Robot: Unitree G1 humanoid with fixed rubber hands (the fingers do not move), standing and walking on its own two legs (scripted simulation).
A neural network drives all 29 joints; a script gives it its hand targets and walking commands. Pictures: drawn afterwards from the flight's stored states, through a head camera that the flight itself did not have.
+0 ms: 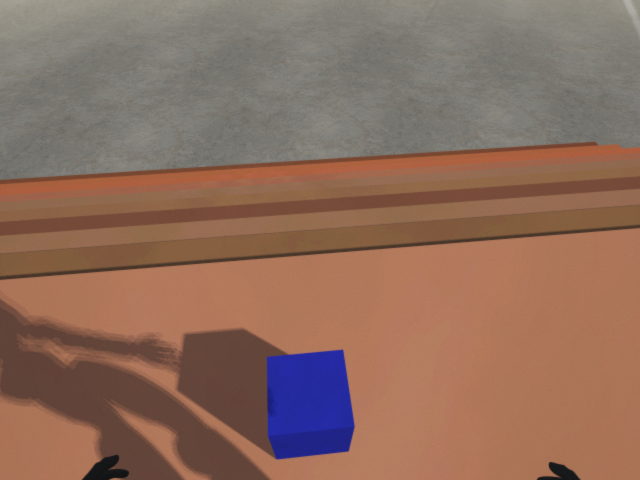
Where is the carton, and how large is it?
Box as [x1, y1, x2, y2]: [267, 350, 354, 458]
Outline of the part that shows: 342,350 267,357 268,437 276,458 348,451 354,425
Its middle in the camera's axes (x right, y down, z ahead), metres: -0.03 +0.46 +1.09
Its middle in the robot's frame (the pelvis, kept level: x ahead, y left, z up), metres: +0.42 +0.05 -0.66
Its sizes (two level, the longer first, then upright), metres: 0.210 0.200 0.250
